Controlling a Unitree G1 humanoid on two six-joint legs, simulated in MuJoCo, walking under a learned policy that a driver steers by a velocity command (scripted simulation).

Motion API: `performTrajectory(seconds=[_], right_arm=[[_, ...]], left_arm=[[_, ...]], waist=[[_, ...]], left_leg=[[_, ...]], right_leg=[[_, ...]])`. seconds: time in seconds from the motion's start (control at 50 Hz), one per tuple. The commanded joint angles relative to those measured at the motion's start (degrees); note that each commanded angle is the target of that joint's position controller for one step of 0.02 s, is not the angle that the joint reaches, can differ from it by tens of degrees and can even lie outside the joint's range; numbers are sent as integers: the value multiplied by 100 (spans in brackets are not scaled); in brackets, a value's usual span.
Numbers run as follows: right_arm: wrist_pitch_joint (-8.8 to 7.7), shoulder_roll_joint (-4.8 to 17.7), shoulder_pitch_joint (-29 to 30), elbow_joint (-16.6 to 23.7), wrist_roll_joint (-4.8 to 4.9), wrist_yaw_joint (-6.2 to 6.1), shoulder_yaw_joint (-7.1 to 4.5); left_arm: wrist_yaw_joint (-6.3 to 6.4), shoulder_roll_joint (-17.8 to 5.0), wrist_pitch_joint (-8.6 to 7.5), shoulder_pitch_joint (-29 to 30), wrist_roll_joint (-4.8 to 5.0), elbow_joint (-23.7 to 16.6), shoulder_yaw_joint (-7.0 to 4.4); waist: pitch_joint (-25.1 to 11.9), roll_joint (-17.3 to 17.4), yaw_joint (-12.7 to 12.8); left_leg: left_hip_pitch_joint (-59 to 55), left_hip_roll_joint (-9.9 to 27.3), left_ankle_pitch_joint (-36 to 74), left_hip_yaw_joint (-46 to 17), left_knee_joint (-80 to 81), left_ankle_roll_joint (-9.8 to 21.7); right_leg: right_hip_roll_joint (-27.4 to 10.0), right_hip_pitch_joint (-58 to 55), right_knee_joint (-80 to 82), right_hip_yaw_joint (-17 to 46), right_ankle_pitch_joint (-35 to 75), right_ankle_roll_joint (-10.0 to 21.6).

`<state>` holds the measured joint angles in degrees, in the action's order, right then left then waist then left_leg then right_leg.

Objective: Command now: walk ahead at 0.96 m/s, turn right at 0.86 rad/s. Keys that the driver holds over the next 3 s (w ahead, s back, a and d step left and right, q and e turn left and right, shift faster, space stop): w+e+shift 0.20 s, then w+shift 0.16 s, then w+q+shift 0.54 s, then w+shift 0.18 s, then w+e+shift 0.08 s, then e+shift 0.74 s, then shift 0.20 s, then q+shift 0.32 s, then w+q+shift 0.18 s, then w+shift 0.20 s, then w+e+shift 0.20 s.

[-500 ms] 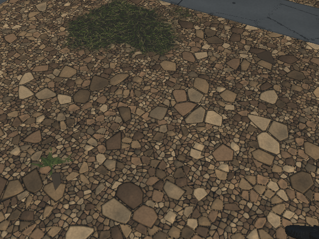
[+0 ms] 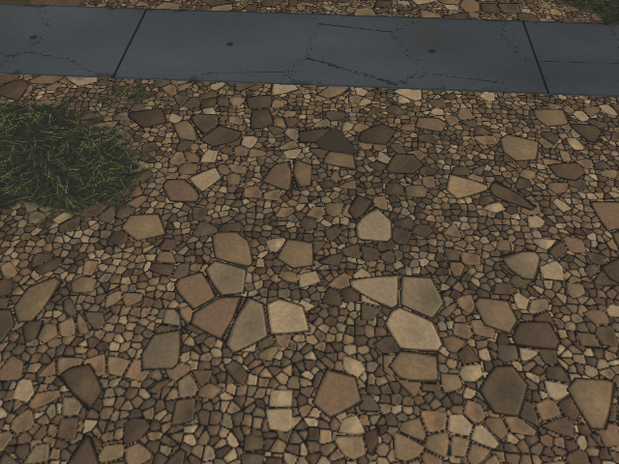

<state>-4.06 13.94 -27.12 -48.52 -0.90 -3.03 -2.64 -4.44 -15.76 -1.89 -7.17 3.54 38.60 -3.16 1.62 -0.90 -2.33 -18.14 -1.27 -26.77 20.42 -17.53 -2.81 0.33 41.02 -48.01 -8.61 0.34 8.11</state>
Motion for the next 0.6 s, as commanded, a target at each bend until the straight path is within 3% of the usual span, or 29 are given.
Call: performTrajectory(seconds=[0.02,0.04,0.06,0.08,0.1,0.12,0.14,0.16,0.2,0.22,0.26,0.3,0.34,0.38,0.4,0.42,0.44,0.46,0.48,0.5,0.52,0.54,0.56,0.58,0.6], right_arm=[[-4,1740,1388,863,60,-104,-426],[-115,1259,1962,955,210,81,-312],[-416,-41,1866,1302,84,274,64],[-660,-114,1112,1695,263,364,186],[-791,510,1711,1834,349,407,90],[-793,621,1851,1888,364,408,23],[-700,545,1613,1787,251,379,37],[-588,591,1479,1720,148,343,11],[-411,804,1474,1670,74,246,-70],[-377,763,1733,1764,-5,206,-41],[-356,412,2542,1994,-109,195,84],[-376,137,3092,2132,-20,246,162],[-400,302,3339,2216,169,288,77],[-436,549,3430,2220,260,335,-29],[-455,668,3313,2189,275,360,-84],[-469,830,2943,2115,276,368,-175],[-457,1054,2259,1958,314,344,-301],[-406,1235,1070,1683,357,314,-387],[-326,1446,-526,1329,269,295,-363],[-360,1764,-601,989,169,454,-438],[-337,1056,-220,1148,167,492,-305],[-277,790,10,1202,91,454,-259],[-263,875,69,1177,48,509,-266],[-282,858,215,1152,65,544,-258],[-278,716,291,1107,58,544,-193]], left_arm=[[72,-1349,118,-2635,-7,185,-577],[234,-1440,170,-3577,-29,521,-627],[206,-1241,139,-3086,-273,586,-471],[173,-936,-65,-2252,-438,145,-281],[160,-609,-152,-2238,-362,-15,-259],[134,-603,-250,-1902,-335,-66,-242],[134,-669,-337,-1417,-317,-207,-248],[188,-751,-363,-1067,-310,-319,-262],[318,-647,-367,-857,-295,-377,-218],[395,-597,-379,-894,-270,-336,-201],[543,-462,-337,-1118,-195,-142,-155],[565,-492,-300,-1498,-158,67,-160],[517,-545,-299,-1769,-115,198,-177],[522,-550,-266,-1891,-123,335,-187],[524,-639,-234,-1878,-164,379,-216],[510,-760,-206,-1792,-235,389,-246],[468,-854,-181,-1636,-372,379,-257],[439,-874,-164,-1245,-491,284,-236],[441,-508,-212,-959,-618,98,-97],[364,141,-351,-2076,-236,81,73],[360,-324,-472,-1836,-91,74,82],[309,-567,-567,-791,-81,-124,74],[313,-467,-652,-112,-250,-320,114],[330,-415,-711,103,-379,-424,97],[321,-321,-719,57,-417,-448,95]], waist=[[-663,1010,1951],[-608,-89,2345],[-120,-2022,1342],[-1137,-1844,536],[-850,-575,736],[-175,542,318],[61,923,-55],[258,877,-232],[408,724,-306],[504,581,-183],[564,195,258],[350,-111,713],[232,-337,973],[211,-483,1016],[166,-601,939],[-24,-733,708],[-473,-824,298],[-1110,-905,-411],[-2043,-137,-1029],[-2456,3230,-154],[-1752,2151,-258],[-956,1063,-454],[-412,-62,-379],[-273,-218,-178],[-188,-88,42]], left_leg=[[2232,1532,10199,-641,-3192,188],[3458,639,5343,-626,-5895,236],[5607,-470,-598,-1469,-8208,282],[6832,-492,-681,-2813,-8726,466],[6888,-254,-138,-3000,-8133,762],[6765,-7,395,-2960,-7282,848],[6352,243,725,-3052,-6664,715],[5997,365,863,-3073,-6269,499],[5509,591,1037,-2931,-5378,177],[5317,645,1398,-2733,-4739,46],[4762,597,2611,-2332,-3321,-133],[4033,362,3574,-2027,-2257,-197],[4131,262,3619,-2107,-1587,-197],[4561,316,3408,-2188,-1111,-26],[4710,322,3179,-2119,-1042,123],[4604,240,2808,-1984,-1075,324],[4037,58,2454,-1742,-1176,582],[2662,97,2293,-1747,-1431,846],[618,718,1322,-2880,-1877,1145],[-840,1916,-950,-6791,-86,2294],[-769,1914,-2303,-7695,488,2112],[-65,1755,-1375,-6648,323,1943],[826,1423,-267,-6002,372,1828],[1278,1206,404,-5595,383,1856],[1623,953,749,-5253,497,1824]], right_leg=[[403,-3890,194,29,-577,521],[39,-5217,1304,745,321,812],[-11,-5607,1022,2014,472,1112],[-1025,-5884,2148,4986,-2238,2099],[-1230,-5321,3283,5644,-3557,1853],[-1253,-4321,3694,5564,-3998,1543],[-1110,-3450,3669,5361,-3821,1454],[-814,-2743,3687,4966,-3419,1404],[-382,-1884,3791,4101,-2754,1233],[-228,-1544,3790,3631,-2216,1189],[157,-1151,3617,2684,-1278,919],[201,-1128,3546,2425,-1248,662],[-62,-1918,3367,2653,-1379,615],[-390,-3071,3091,2808,-942,519],[-602,-3637,2928,2803,-159,460],[-763,-4158,2585,2703,1267,366],[-761,-4503,1836,2490,2983,286],[-620,-4055,529,2159,3943,146],[-364,-2665,-1755,1977,2533,18],[763,-364,-3667,1637,-2408,-489],[225,597,-3716,1910,-2336,-293],[23,765,-3585,1800,-2058,-227],[-69,548,-3103,1675,-1925,-201],[-198,357,-2477,1706,-1805,-247],[-285,76,-2058,1714,-1682,-304]])
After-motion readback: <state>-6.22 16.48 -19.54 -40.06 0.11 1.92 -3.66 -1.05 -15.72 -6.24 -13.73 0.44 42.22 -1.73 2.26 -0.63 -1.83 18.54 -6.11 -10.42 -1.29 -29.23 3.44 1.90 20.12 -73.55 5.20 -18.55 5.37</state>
